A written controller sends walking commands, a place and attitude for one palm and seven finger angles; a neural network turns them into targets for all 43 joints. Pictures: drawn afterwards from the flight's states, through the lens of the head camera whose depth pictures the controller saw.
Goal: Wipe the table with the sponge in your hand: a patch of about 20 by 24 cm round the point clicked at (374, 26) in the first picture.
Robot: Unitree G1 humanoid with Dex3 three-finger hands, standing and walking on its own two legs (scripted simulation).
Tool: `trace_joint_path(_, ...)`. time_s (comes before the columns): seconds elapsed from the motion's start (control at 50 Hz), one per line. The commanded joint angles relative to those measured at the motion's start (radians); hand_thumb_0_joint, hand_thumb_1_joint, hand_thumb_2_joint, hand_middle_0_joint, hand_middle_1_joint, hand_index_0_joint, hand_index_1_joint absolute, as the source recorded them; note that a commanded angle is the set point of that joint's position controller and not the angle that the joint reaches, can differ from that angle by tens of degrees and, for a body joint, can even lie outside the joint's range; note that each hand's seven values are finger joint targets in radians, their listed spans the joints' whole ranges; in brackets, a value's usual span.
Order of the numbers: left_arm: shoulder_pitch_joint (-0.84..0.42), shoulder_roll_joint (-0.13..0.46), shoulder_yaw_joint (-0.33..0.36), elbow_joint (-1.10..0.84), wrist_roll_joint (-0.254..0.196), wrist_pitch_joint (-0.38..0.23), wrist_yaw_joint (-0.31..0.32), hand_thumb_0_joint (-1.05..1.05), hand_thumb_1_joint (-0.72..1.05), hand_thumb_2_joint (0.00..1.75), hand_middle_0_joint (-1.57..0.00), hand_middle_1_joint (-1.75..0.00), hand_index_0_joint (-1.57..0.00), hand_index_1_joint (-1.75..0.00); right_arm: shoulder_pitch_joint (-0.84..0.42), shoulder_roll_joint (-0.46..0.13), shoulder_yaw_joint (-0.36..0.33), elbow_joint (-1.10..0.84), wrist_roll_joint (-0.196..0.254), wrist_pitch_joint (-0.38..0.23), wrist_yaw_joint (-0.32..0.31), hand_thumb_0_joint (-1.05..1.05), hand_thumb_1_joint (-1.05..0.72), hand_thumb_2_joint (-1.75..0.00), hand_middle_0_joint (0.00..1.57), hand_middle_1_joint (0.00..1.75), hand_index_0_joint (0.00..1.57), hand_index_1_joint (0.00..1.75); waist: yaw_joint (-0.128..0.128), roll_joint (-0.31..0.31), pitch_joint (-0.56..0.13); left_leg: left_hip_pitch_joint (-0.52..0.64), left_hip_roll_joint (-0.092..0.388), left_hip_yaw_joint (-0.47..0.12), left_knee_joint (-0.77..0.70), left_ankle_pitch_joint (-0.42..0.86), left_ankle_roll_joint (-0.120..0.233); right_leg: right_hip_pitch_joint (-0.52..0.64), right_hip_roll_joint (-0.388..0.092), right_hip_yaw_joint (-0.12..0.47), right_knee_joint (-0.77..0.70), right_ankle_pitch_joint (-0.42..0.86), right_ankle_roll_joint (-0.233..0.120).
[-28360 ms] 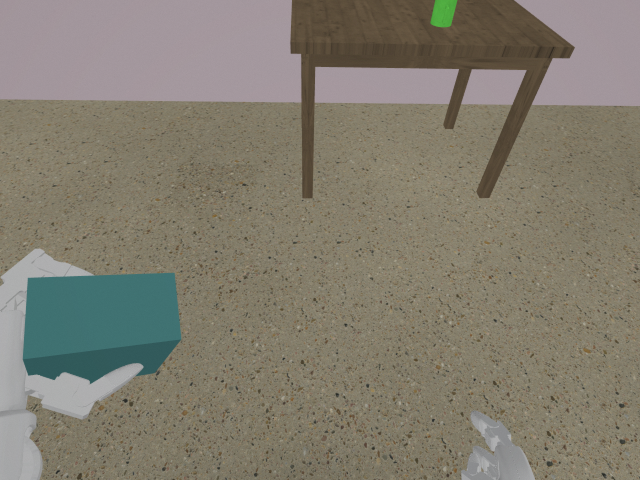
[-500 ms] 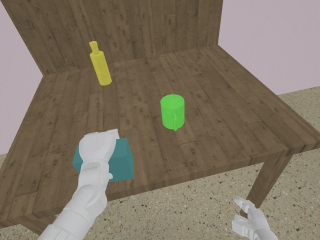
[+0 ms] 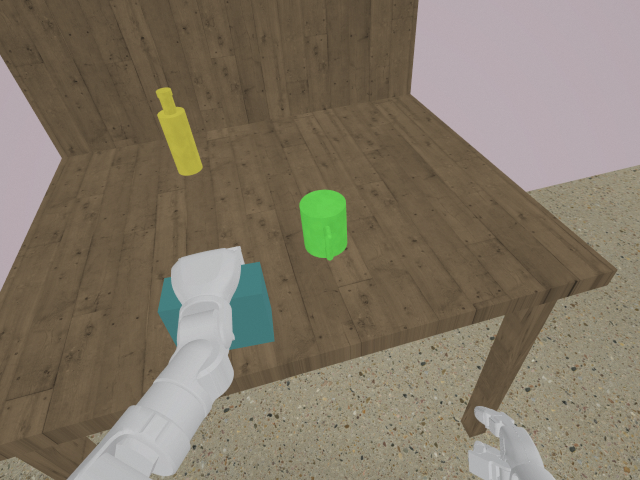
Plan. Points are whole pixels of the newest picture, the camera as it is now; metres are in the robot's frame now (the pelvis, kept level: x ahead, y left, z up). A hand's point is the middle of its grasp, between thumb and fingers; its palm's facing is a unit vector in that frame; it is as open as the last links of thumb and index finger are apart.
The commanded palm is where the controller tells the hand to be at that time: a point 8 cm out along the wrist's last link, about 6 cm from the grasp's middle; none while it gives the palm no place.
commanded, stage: wipe forward along the third lane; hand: left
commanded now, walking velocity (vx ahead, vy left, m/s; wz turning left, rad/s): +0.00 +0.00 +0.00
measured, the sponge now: (223, 317) +0.34 +0.19 +0.02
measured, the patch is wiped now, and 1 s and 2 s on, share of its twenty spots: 0.85 0.90 0.90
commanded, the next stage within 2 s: wipe back along the third lane in 1.32 s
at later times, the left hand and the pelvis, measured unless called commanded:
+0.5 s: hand (219, 273) +0.39 +0.21 +0.06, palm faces -0.05 -0.02 -1.00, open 10.3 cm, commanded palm +0.38 +0.21 +0.09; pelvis +0.00 -0.01 +0.00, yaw -1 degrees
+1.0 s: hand (217, 249) +0.44 +0.23 +0.06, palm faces -0.07 -0.01 -1.00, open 10.3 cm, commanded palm +0.42 +0.23 +0.09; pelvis +0.00 +0.01 -0.01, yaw -1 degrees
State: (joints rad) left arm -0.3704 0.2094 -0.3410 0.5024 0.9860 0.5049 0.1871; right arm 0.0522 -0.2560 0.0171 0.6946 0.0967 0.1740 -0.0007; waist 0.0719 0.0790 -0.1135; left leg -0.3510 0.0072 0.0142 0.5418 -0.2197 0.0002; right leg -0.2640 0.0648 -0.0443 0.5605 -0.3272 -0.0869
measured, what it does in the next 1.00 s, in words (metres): stands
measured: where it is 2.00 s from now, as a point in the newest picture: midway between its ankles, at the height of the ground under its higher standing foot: outside the picture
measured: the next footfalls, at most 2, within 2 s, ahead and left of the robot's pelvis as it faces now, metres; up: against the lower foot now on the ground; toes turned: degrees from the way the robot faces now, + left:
none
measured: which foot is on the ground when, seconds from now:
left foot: down 0.00-1.00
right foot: down 0.00-1.00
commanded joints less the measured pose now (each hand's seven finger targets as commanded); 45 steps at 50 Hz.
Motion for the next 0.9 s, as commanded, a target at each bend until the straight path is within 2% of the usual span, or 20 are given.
trace_joint_path(0.0,-0.309,0.143,0.091,-0.001,0.015,-0.023,0.009,0.0,0.1,1.3,-1.2,-1.6,-1.2,-1.6,-0.158,-0.106,-0.033,-0.155,-0.007,-0.049,-0.024,0.0,-0.9,-0.9,0.2,0.3,0.2,0.3,-0.025,-0.156,-0.117,0.077,-0.056,0.024,-0.01,0.062,0.049,-0.041,-0.041,0.113,-0.137,0.222,0.038)
trace_joint_path(0.02,-0.282,0.199,0.147,0.01,0.013,-0.027,0.009,0.0,0.1,1.3,-1.2,-1.6,-1.2,-1.6,-0.157,-0.112,-0.033,-0.159,-0.009,-0.047,-0.026,0.0,-0.9,-0.9,0.2,0.3,0.2,0.3,-0.012,-0.17,-0.126,0.063,-0.056,0.018,-0.011,0.067,0.047,-0.024,-0.038,0.136,-0.144,0.239,0.036)
trace_joint_path(0.06,-0.309,0.128,0.083,0.02,0.014,-0.038,0.007,0.0,0.1,1.3,-1.2,-1.6,-1.2,-1.6,-0.144,-0.108,-0.035,-0.164,-0.005,-0.044,-0.027,0.0,-0.9,-0.9,0.2,0.3,0.2,0.3,-0.033,-0.171,-0.12,0.055,-0.056,0.025,-0.007,0.063,0.048,-0.037,-0.043,0.119,-0.136,0.239,0.042)
trace_joint_path(0.12,-0.305,0.192,0.143,0.071,0.014,-0.049,0.011,0.0,0.1,1.3,-1.2,-1.6,-1.2,-1.6,-0.124,-0.118,-0.038,-0.158,-0.007,-0.044,-0.031,0.0,-0.9,-0.9,0.2,0.3,0.2,0.3,-0.028,-0.194,-0.118,0.032,-0.055,0.021,-0.003,0.053,0.049,-0.041,-0.039,0.143,-0.146,0.237,0.042)
trace_joint_path(0.2,-0.402,0.2,0.127,0.127,0.027,-0.07,0.018,0.0,0.1,1.3,-1.2,-1.6,-1.2,-1.6,-0.098,-0.12,-0.04,-0.143,-0.006,-0.047,-0.041,0.0,-0.9,-0.9,0.2,0.3,0.2,0.3,-0.053,-0.169,-0.079,0.013,-0.054,0.024,0.004,0.016,0.05,-0.089,-0.046,0.137,-0.151,0.153,0.047)
trace_joint_path(0.24,-0.434,0.234,0.152,0.144,0.026,-0.082,0.023,0.0,0.1,1.3,-1.2,-1.6,-1.2,-1.6,-0.084,-0.123,-0.041,-0.139,-0.007,-0.048,-0.044,0.0,-0.9,-0.9,0.2,0.3,0.2,0.3,-0.051,-0.152,-0.105,0.01,-0.052,0.021,0.003,0.011,0.05,-0.084,-0.046,0.138,-0.149,0.134,0.046)
trace_joint_path(0.28,-0.476,0.207,0.127,0.17,0.021,-0.094,0.026,0.0,0.1,1.3,-1.2,-1.6,-1.2,-1.6,-0.07,-0.12,-0.045,-0.131,-0.006,-0.052,-0.044,0.0,-0.9,-0.9,0.2,0.3,0.2,0.3,-0.066,-0.15,-0.108,0.011,-0.049,0.027,0.014,0.012,0.052,-0.097,-0.049,0.138,-0.149,0.145,0.049)
trace_joint_path(0.32,-0.466,0.284,0.197,0.194,0.011,-0.102,0.03,0.0,0.1,1.3,-1.2,-1.6,-1.2,-1.6,-0.059,-0.128,-0.045,-0.131,-0.01,-0.051,-0.047,0.0,-0.9,-0.9,0.2,0.3,0.2,0.3,-0.05,-0.177,-0.148,-0.009,-0.048,0.02,0.013,0.025,0.051,-0.06,-0.048,0.154,-0.148,0.179,0.05)
trace_joint_path(0.4,-0.5,0.242,0.159,0.239,0.024,-0.121,0.038,0.0,0.1,1.3,-1.2,-1.6,-1.2,-1.6,-0.027,-0.127,-0.051,-0.123,-0.01,-0.049,-0.038,0.0,-0.9,-0.9,0.2,0.3,0.2,0.3,-0.069,-0.161,-0.164,-0.017,-0.045,0.026,0.022,0.044,0.054,-0.063,-0.049,0.137,-0.124,0.246,0.054)
trace_joint_path(0.42,-0.489,0.272,0.194,0.242,0.025,-0.126,0.039,0.0,0.1,1.3,-1.2,-1.6,-1.2,-1.6,-0.023,-0.126,-0.053,-0.126,-0.011,-0.047,-0.036,0.0,-0.9,-0.9,0.2,0.3,0.2,0.3,-0.057,-0.164,-0.187,-0.02,-0.044,0.021,0.018,0.053,0.053,-0.047,-0.045,0.137,-0.123,0.253,0.052)
trace_joint_path(0.46,-0.539,0.241,0.154,0.266,0.029,-0.132,0.043,0.0,0.1,1.3,-1.2,-1.6,-1.2,-1.6,-0.015,-0.126,-0.052,-0.121,-0.008,-0.046,-0.035,0.0,-0.9,-0.9,0.2,0.3,0.2,0.3,-0.081,-0.147,-0.147,-0.026,-0.043,0.025,0.023,0.033,0.056,-0.086,-0.046,0.127,-0.124,0.224,0.055)
trace_joint_path(0.5,-0.575,0.285,0.184,0.306,0.033,-0.136,0.05,0.0,0.1,1.3,-1.2,-1.6,-1.2,-1.6,0.001,-0.132,-0.053,-0.106,-0.011,-0.046,-0.036,0.0,-0.9,-0.9,0.2,0.3,0.2,0.3,-0.083,-0.157,-0.158,-0.032,-0.041,0.023,0.026,0.029,0.057,-0.088,-0.047,0.132,-0.126,0.206,0.056)
trace_joint_path(0.56,-0.597,0.256,0.167,0.323,0.036,-0.151,0.057,0.0,0.1,1.3,-1.2,-1.6,-1.2,-1.6,0.019,-0.129,-0.057,-0.104,-0.015,-0.047,-0.032,0.0,-0.9,-0.9,0.2,0.3,0.2,0.3,-0.09,-0.142,-0.184,-0.03,-0.04,0.027,0.034,0.053,0.059,-0.085,-0.046,0.122,-0.11,0.264,0.056)
trace_joint_path(0.6,-0.579,0.298,0.201,0.35,0.042,-0.148,0.062,0.0,0.1,1.3,-1.2,-1.6,-1.2,-1.6,0.028,-0.136,-0.058,-0.099,-0.017,-0.04,-0.029,0.0,-0.9,-0.9,0.2,0.3,0.2,0.3,-0.082,-0.153,-0.202,-0.042,-0.041,0.026,0.04,0.071,0.058,-0.062,-0.046,0.126,-0.102,0.309,0.055)
trace_joint_path(0.62,-0.596,0.284,0.197,0.341,0.037,-0.151,0.061,0.0,0.1,1.3,-1.2,-1.6,-1.2,-1.6,0.027,-0.132,-0.057,-0.103,-0.015,-0.038,-0.028,0.0,-0.9,-0.9,0.2,0.3,0.2,0.3,-0.082,-0.157,-0.218,-0.044,-0.041,0.021,0.032,0.076,0.057,-0.057,-0.042,0.115,-0.098,0.311,0.054)
trace_joint_path(0.64,-0.62,0.264,0.174,0.347,0.035,-0.152,0.062,0.0,0.1,1.3,-1.2,-1.6,-1.2,-1.6,0.03,-0.132,-0.059,-0.101,-0.016,-0.039,-0.028,0.0,-0.9,-0.9,0.2,0.3,0.2,0.3,-0.097,-0.16,-0.199,-0.038,-0.038,0.026,0.038,0.07,0.06,-0.074,-0.043,0.111,-0.099,0.313,0.059)
trace_joint_path(0.68,-0.636,0.308,0.2,0.384,0.043,-0.146,0.069,0.0,0.1,1.3,-1.2,-1.6,-1.2,-1.6,0.037,-0.138,-0.057,-0.09,-0.017,-0.036,-0.028,0.0,-0.9,-0.9,0.2,0.3,0.2,0.3,-0.097,-0.149,-0.189,-0.051,-0.038,0.026,0.039,0.057,0.059,-0.087,-0.045,0.116,-0.102,0.281,0.058)
trace_joint_path(0.76,-0.67,0.302,0.194,0.418,0.043,-0.145,0.071,0.0,0.1,1.3,-1.2,-1.6,-1.2,-1.6,0.054,-0.138,-0.057,-0.089,-0.018,-0.035,-0.025,0.0,-0.9,-0.9,0.2,0.3,0.2,0.3,-0.104,-0.147,-0.203,-0.056,-0.037,0.025,0.04,0.064,0.061,-0.09,-0.042,0.104,-0.095,0.291,0.059)
trace_joint_path(0.84,-0.726,0.353,0.219,0.443,0.052,-0.144,0.072,0.0,0.1,1.3,-1.2,-1.6,-1.2,-1.6,0.069,-0.145,-0.057,-0.083,-0.021,-0.03,-0.026,0.0,-0.9,-0.9,0.2,0.3,0.2,0.3,-0.114,-0.14,-0.226,-0.062,-0.035,0.023,0.046,0.079,0.061,-0.085,-0.041,0.101,-0.086,0.311,0.06)
trace_joint_path(0.88,-0.734,0.328,0.202,0.46,0.062,-0.142,0.072,0.0,0.1,1.3,-1.2,-1.6,-1.2,-1.6,0.082,-0.144,-0.059,-0.077,-0.023,-0.029,-0.021,0.0,-0.9,-0.9,0.2,0.3,0.2,0.3,-0.118,-0.111,-0.242,-0.052,-0.033,0.026,0.055,0.099,0.06,-0.096,-0.04,0.095,-0.075,0.339,0.056)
